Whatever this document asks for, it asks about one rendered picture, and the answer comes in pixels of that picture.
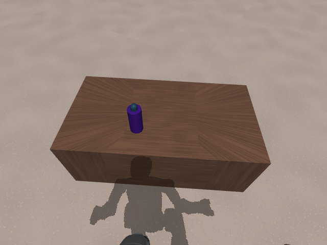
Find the bottle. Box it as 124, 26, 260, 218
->
127, 103, 143, 134

